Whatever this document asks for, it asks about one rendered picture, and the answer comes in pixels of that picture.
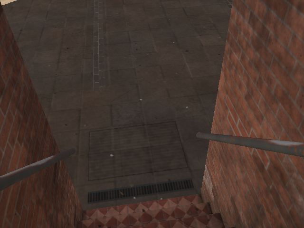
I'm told stairs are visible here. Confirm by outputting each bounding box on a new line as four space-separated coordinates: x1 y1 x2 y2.
77 194 235 228

